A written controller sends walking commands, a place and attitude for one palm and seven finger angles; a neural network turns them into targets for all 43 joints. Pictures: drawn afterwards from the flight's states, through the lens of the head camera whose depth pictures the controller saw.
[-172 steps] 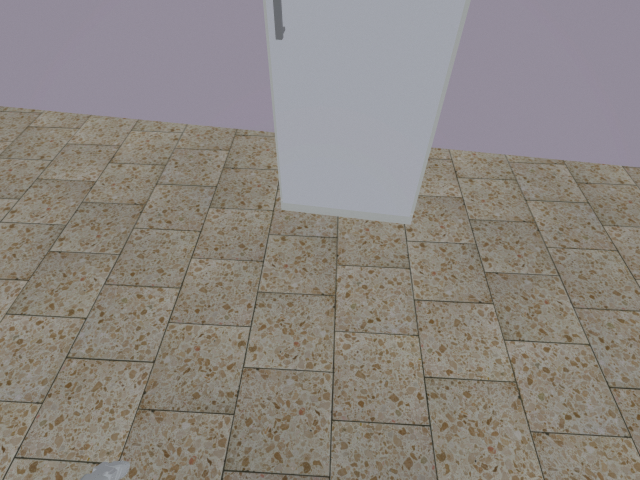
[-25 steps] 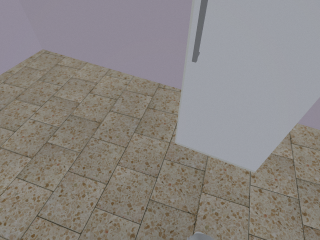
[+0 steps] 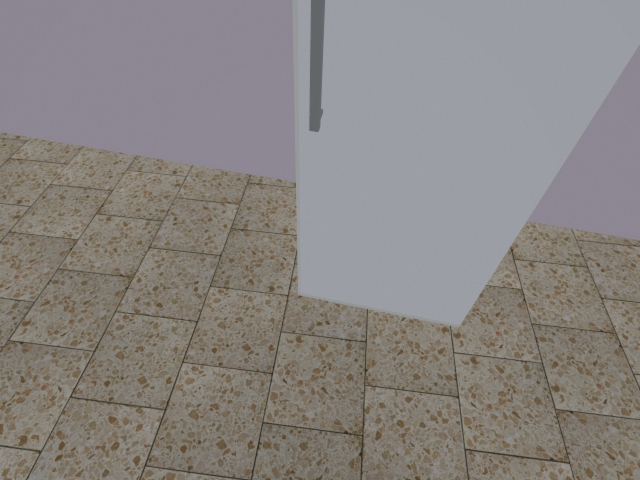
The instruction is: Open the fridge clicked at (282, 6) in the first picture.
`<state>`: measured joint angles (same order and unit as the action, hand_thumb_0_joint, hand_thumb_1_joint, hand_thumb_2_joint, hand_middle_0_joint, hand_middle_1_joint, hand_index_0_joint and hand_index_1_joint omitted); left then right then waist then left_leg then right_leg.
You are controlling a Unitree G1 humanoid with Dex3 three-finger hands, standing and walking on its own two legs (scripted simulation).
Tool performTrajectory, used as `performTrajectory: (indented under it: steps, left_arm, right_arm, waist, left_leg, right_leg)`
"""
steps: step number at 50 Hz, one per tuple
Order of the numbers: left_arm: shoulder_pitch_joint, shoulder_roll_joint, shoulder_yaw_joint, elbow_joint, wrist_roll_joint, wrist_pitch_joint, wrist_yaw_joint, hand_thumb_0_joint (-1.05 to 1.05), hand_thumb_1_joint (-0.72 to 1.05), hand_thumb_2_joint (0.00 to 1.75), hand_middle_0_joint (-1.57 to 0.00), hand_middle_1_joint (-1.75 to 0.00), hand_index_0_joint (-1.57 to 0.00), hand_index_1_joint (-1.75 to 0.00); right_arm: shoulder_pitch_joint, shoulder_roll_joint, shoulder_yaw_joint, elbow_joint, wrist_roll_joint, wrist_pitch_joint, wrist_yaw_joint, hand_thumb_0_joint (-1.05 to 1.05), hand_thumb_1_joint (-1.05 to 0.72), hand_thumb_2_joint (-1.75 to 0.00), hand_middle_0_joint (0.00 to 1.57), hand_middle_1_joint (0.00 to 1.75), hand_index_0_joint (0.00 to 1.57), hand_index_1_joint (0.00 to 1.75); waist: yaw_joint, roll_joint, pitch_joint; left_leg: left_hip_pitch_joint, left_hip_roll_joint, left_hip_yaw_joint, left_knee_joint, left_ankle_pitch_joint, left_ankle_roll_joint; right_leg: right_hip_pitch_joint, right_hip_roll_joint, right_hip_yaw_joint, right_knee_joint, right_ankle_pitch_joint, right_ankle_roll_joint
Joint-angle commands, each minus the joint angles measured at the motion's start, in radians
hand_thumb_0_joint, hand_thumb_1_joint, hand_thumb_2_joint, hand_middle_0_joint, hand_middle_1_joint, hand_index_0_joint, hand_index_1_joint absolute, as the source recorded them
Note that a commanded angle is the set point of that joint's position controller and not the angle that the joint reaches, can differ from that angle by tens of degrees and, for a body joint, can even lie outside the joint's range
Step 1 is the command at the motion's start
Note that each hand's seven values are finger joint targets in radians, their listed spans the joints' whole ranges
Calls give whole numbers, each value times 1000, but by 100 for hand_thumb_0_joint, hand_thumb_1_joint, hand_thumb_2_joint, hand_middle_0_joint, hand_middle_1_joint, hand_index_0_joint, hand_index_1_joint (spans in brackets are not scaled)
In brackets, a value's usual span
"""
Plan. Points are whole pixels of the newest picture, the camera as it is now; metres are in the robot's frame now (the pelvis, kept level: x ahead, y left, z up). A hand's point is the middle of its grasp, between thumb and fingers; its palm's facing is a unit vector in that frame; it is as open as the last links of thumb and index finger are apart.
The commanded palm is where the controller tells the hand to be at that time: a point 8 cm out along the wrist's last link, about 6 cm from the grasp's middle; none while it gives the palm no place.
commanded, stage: turn to face it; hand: left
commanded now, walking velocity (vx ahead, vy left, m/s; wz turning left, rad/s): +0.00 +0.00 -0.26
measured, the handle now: (320, 9) +0.75 +0.07 +0.24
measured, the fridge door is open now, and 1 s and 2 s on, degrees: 0 0 0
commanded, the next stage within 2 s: take the last steps up to it in 0.06 s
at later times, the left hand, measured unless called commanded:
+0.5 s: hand out of the picture +0.11 +0.16 -0.16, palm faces -0.07 -0.97 -0.22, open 7.3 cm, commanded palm none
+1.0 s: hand (221, 422) +0.22 +0.17 -0.16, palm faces -0.08 -0.98 -0.20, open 7.4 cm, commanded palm none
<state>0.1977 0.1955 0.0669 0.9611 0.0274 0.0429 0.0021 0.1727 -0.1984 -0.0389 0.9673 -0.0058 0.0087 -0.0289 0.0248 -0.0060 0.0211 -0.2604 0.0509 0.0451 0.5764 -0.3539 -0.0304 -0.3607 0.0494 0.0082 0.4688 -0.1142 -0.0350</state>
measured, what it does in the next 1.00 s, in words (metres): walks ahead: right foot, then left foot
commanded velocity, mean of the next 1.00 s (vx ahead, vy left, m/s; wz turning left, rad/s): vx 0.22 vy -0.01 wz -0.05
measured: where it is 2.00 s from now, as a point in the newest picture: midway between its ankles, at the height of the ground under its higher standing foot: outside the picture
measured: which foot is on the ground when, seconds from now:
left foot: down 0.00-0.38, up 0.40-0.74, down 0.76-1.00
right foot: down 0.00-0.02, up 0.04-0.36, down 0.38-0.78, up 0.80-1.00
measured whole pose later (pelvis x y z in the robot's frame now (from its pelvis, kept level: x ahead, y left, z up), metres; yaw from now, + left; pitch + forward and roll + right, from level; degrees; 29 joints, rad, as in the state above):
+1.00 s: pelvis +0.18 +0.00 +0.00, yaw -8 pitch -1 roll +1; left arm 0.27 0.16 0.05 1.06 0.03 -0.01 0.00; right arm 0.26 -0.16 -0.04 1.07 -0.02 -0.05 -0.02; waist 0.00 -0.01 0.03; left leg -0.23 0.05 0.16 0.47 -0.22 0.01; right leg -0.43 -0.09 -0.09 0.89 -0.39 -0.02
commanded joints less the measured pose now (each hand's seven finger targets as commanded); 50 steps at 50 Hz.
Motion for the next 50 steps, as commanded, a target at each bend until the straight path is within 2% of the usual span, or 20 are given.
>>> performTrajectory:
  steps: [1, 3, 5, 8, 13, 17, 18, 19, 20, 22, 25, 34, 36, 37, 38, 39, 41, 43, 46, 50]
  left_arm:
    - [-24, 79, 26, -104, -17, -6, -3, 0, 90, 90, -20, -30, -20, -30]
    - [-28, 116, 42, -83, 3, 4, -8, 0, 90, 90, -20, -30, -20, -30]
    - [46, 92, 37, -52, -1, 1, -14, 0, 90, 90, -20, -30, -20, -30]
    - [3, 64, 16, -52, -8, -5, -11, 0, 90, 90, -20, -30, -20, -30]
    - [-75, 45, -4, -56, -5, -22, -20, 0, 90, 90, -20, -30, -20, -30]
    - [41, 45, -1, 12, -6, -50, -23, 0, 90, 90, -20, -30, -20, -30]
    - [120, 93, 7, 42, -5, -62, -14, 0, 90, 90, -20, -30, -20, -30]
    - [231, 182, 24, 85, -1, -73, -1, 0, 90, 90, -20, -30, -20, -30]
    - [294, 208, 26, 101, -12, -73, 7, 0, 90, 90, -20, -30, -20, -30]
    - [234, 147, 16, 103, -9, -78, 15, 0, 90, 90, -20, -30, -20, -30]
    - [154, 88, 2, 81, -2, -94, 17, 0, 90, 90, -20, -30, -20, -30]
    - [196, 127, 5, 132, 0, -108, 15, 0, 90, 90, -20, -30, -20, -30]
    - [191, 115, 6, 138, -6, -102, 14, 0, 90, 90, -20, -30, -20, -30]
    - [212, 86, -1, 139, -11, -100, 11, 0, 90, 90, -20, -30, -20, -30]
    - [246, 31, -9, 121, -18, -96, 5, 0, 90, 90, -20, -30, -20, -30]
    - [200, 18, -13, 82, -16, -100, 2, 0, 90, 90, -20, -30, -20, -30]
    - [122, 19, -12, 72, -10, -95, 2, 0, 90, 90, -20, -30, -20, -30]
    - [119, 11, -10, 83, -1, -85, -11, 0, 90, 90, -20, -30, -20, -30]
    - [194, -36, -14, 94, -3, -57, -11, 0, 90, 90, -20, -30, -20, -30]
    - [176, -46, -20, 72, 2, -60, -9, 0, 90, 90, -20, -30, -20, -30]
  right_arm:
    - [138, -201, -36, -47, -22, -11, -13, 0, -90, -90, 20, 30, 20, 30]
    - [37, -153, -23, -64, -24, -16, -17, 0, -90, -90, 20, 30, 20, 30]
    - [-4, -139, -19, -70, -23, -26, -19, 0, -90, -90, 20, 30, 20, 30]
    - [86, -121, -18, -24, -19, -32, -20, 0, -90, -90, 20, 30, 20, 30]
    - [219, -152, -35, 46, -29, -30, -8, 0, -90, -90, 20, 30, 20, 30]
    - [202, -140, -34, 72, -21, -33, 0, 0, -90, -90, 20, 30, 20, 30]
    - [193, -99, -25, 70, -10, -40, 8, 0, -90, -90, 20, 30, 20, 30]
    - [148, -27, -3, 34, -4, -49, 12, 0, -90, -90, 20, 30, 20, 30]
    - [51, -74, -10, -2, -15, -42, 14, 0, -90, -90, 20, 30, 20, 30]
    - [14, -72, -21, 6, -18, -34, 22, 0, -90, -90, 20, 30, 20, 30]
    - [74, -31, -24, 45, -23, -27, 37, 0, -90, -90, 20, 30, 20, 30]
    - [23, -15, -19, 14, -11, -51, 57, 0, -90, -90, 20, 30, 20, 30]
    - [137, -41, -23, 53, -17, -62, 44, 0, -90, -90, 20, 30, 20, 30]
    - [253, -84, -33, 91, -23, -70, 33, 0, -90, -90, 20, 30, 20, 30]
    - [353, -189, -57, 109, -34, -74, 20, 0, -90, -90, 20, 30, 20, 30]
    - [421, -240, -58, 116, -25, -64, 14, 0, -90, -90, 20, 30, 20, 30]
    - [280, -170, -46, 92, -18, -64, 7, 0, -90, -90, 20, 30, 20, 30]
    - [177, -84, -19, 73, -19, -74, 5, 0, -90, -90, 20, 30, 20, 30]
    - [108, -81, -21, 58, -20, -73, 6, 0, -90, -90, 20, 30, 20, 30]
    - [96, -107, -33, 65, -20, -56, 13, 0, -90, -90, 20, 30, 20, 30]
  waist:
    - [-52, 288, 47]
    - [-10, 194, 73]
    - [21, 121, 16]
    - [-23, 148, -19]
    - [-90, 178, -18]
    - [-29, 126, -26]
    - [7, 13, -56]
    - [52, -252, -64]
    - [91, -211, -21]
    - [54, -177, 99]
    - [-16, -88, 124]
    - [-20, -115, 95]
    - [-76, -63, 56]
    - [-114, 34, -26]
    - [-137, 247, -116]
    - [-150, 305, -124]
    - [-117, 203, -22]
    - [-58, 106, 57]
    - [-8, 138, 35]
    - [0, 113, 41]
  left_leg:
    - [51, 364, -410, -430, -98, 168]
    - [-71, 320, -324, -397, 80, 185]
    - [41, 236, -138, -317, 330, 165]
    - [170, 214, -55, -239, 642, 166]
    - [209, 272, -126, -257, 420, 185]
    - [83, 211, -61, -149, 210, 112]
    - [-82, 167, -7, -19, 145, 74]
    - [-324, 40, 141, 210, -115, 15]
    - [-415, 36, 50, 353, -267, 9]
    - [-463, 75, -13, 482, -153, 17]
    - [-365, 87, 20, 439, -7, -2]
    - [-172, 39, 85, 88, 109, 21]
    - [44, -8, 118, -36, 172, 32]
    - [238, 23, 68, -90, 188, 53]
    - [412, 258, -243, -150, 193, 141]
    - [390, 403, -453, -296, 170, 224]
    - [208, 381, -393, -354, -19, 233]
    - [19, 312, -249, -384, 18, 186]
    - [-73, 244, -95, -392, 81, 178]
    - [-92, 232, -72, -364, -19, 181]
  right_leg:
    - [-217, 2, -6, 263, -362, 49]
    - [-164, -38, 45, 533, -334, 53]
    - [-177, -47, 17, 610, -277, 68]
    - [-154, -64, -25, 490, -285, 80]
    - [-57, -61, -86, 271, -368, 56]
    - [216, -50, -121, -67, -166, 26]
    - [428, -141, -7, -140, -142, -14]
    - [581, -376, 280, -215, -75, -109]
    - [508, -459, 381, -242, -96, -194]
    - [370, -417, 346, -285, -231, -205]
    - [238, -337, 144, -287, -132, -148]
    - [243, -305, 38, -214, 26, -109]
    - [184, -252, -16, -46, 112, -75]
    - [115, -203, -50, 157, 139, -48]
    - [-86, -91, -126, 425, -154, 4]
    - [-173, -32, -104, 657, -481, 8]
    - [-259, -122, -24, 802, -394, -4]
    - [-177, -168, -19, 706, -312, 6]
    - [-39, -159, -69, 492, -277, 21]
    - [63, -127, -117, 271, -206, 35]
